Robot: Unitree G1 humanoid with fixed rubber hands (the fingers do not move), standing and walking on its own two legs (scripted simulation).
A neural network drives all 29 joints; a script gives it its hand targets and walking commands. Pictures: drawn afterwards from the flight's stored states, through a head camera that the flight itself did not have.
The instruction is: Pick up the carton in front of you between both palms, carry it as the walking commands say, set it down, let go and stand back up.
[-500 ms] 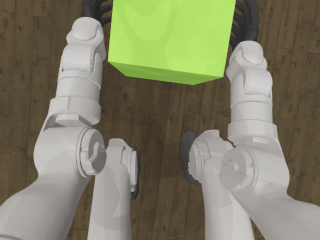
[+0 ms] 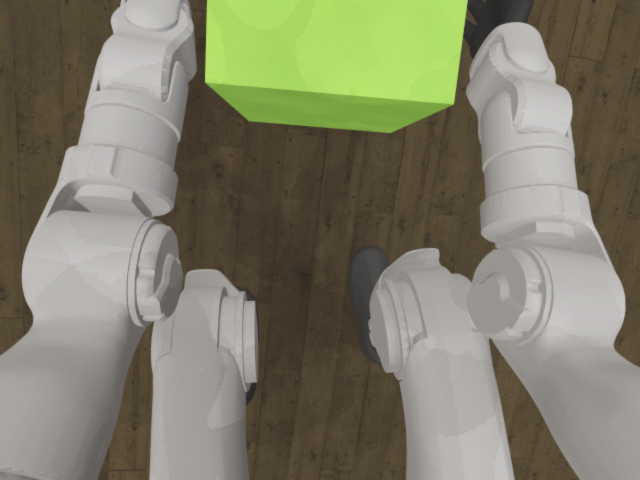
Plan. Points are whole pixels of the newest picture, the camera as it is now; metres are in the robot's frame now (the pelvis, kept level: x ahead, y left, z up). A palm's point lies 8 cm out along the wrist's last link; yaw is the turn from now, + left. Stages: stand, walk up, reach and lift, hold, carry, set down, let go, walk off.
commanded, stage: set down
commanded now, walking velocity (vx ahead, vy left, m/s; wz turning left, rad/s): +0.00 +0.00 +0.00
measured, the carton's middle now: (331, 21) +0.56 -0.05 -0.24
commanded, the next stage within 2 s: none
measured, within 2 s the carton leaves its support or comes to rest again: rests again in 0.62 s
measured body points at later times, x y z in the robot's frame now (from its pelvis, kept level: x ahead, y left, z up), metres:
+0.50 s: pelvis -0.01 +0.00 -0.01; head +0.36 +0.03 +0.23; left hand +0.57 +0.10 -0.19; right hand +0.53 -0.21 -0.17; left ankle +0.07 +0.11 -0.35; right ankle +0.12 -0.13 -0.35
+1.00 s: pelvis -0.02 +0.00 -0.02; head +0.36 +0.03 +0.21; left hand +0.56 +0.11 -0.21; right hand +0.52 -0.22 -0.19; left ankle +0.07 +0.11 -0.35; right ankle +0.12 -0.14 -0.35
